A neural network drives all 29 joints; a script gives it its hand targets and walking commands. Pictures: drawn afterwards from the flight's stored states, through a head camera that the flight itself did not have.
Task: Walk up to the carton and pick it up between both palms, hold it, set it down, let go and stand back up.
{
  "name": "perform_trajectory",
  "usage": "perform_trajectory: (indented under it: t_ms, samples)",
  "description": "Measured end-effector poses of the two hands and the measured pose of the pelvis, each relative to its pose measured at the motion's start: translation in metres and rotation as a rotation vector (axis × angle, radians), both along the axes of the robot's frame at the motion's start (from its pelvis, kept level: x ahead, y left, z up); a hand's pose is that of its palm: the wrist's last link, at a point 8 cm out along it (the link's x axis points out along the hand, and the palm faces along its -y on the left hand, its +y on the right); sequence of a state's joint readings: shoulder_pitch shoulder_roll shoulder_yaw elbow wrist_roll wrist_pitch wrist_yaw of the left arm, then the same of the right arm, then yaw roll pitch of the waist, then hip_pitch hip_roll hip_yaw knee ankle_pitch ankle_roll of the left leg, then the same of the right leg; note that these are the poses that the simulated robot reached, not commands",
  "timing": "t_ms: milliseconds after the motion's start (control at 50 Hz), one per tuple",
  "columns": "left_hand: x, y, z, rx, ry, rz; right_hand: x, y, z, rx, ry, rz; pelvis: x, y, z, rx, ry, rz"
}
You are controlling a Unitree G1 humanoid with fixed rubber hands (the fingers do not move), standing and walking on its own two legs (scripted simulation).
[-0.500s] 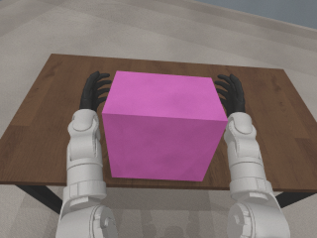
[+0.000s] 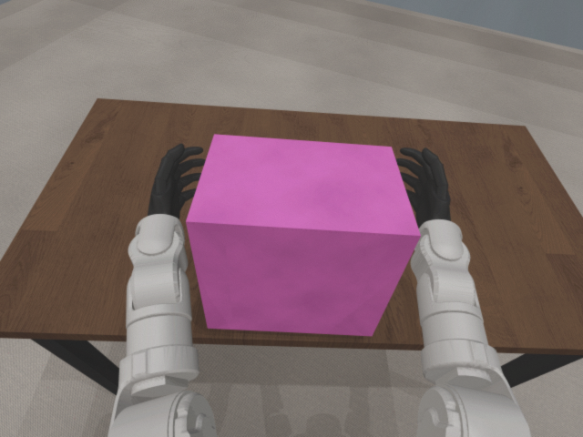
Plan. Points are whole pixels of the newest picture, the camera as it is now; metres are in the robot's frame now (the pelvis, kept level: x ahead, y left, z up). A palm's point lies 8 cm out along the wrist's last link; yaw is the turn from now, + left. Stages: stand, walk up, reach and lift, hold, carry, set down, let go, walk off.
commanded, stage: set down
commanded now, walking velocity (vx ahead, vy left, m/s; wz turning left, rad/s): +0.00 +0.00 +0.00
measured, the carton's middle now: (296, 240) +0.39 -0.02 +0.04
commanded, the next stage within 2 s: none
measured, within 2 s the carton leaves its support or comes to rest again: rests again in 0.64 s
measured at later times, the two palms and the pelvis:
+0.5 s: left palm (168, 217) +0.39 +0.16 +0.10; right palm (428, 219) +0.38 -0.19 +0.10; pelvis +0.00 +0.00 +0.00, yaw +0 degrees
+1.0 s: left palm (171, 243) +0.37 +0.16 +0.06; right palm (423, 238) +0.37 -0.19 +0.07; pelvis +0.00 +0.00 +0.00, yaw -1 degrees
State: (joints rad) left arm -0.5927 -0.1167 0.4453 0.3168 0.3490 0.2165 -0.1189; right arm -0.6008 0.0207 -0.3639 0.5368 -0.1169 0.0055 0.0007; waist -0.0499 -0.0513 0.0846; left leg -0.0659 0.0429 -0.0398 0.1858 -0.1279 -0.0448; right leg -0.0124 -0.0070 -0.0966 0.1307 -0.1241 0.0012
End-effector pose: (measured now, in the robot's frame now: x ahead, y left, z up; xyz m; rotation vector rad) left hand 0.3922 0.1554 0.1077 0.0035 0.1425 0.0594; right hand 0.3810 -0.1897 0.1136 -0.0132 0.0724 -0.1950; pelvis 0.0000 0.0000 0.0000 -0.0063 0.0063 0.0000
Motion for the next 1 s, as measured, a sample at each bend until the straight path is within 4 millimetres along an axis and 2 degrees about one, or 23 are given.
perform_trajectory:
  t_ms: [640, 900, 1000]
  samples:
    - [-0.01, 0.001, -0.017, 0.005, 0.039, 0.001, -0.006, -0.001, -0.019, 0.004, 0.03, 0.01, -0.001, -0.003, 0.0, 0.001, 0.007, 0.002]
    - [-0.02, 0.002, -0.037, 0.014, 0.083, -0.003, -0.013, 0.0, -0.033, 0.001, 0.059, 0.016, -0.003, -0.004, 0.0, 0.0, 0.016, -0.004]
    - [-0.022, 0.002, -0.049, 0.035, 0.114, -0.008, -0.015, -0.002, -0.044, -0.001, 0.099, 0.033, -0.004, -0.004, 0.0, 0.001, 0.045, -0.018]
